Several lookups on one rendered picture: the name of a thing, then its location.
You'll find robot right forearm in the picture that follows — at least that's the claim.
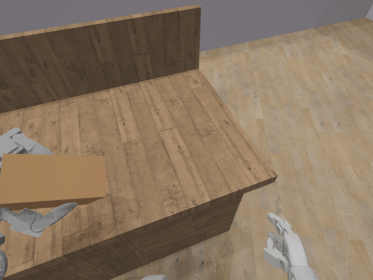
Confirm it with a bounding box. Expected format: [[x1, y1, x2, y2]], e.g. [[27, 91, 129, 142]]
[[288, 265, 318, 280]]

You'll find robot right hand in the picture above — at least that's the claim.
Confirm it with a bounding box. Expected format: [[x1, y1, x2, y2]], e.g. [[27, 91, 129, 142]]
[[263, 212, 310, 274]]

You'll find sponge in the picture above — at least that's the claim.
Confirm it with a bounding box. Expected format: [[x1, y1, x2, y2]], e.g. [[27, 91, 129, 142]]
[[0, 153, 105, 211]]

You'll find table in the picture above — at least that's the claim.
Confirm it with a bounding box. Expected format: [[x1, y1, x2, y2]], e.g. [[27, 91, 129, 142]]
[[0, 5, 278, 280]]

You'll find robot left hand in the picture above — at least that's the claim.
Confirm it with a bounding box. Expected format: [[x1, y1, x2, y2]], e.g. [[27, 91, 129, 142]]
[[0, 128, 78, 237]]

